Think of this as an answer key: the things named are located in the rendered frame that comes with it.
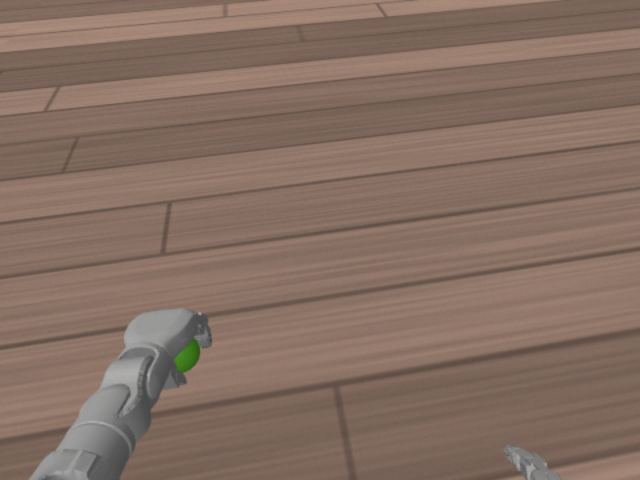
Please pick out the left robot hand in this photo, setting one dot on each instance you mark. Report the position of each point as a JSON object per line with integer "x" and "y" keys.
{"x": 173, "y": 330}

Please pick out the left robot arm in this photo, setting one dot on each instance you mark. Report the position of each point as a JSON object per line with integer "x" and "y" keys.
{"x": 102, "y": 439}

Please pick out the ball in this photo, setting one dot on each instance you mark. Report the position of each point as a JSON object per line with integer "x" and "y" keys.
{"x": 188, "y": 357}

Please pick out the right robot hand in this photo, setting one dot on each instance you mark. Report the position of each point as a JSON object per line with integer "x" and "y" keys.
{"x": 532, "y": 466}

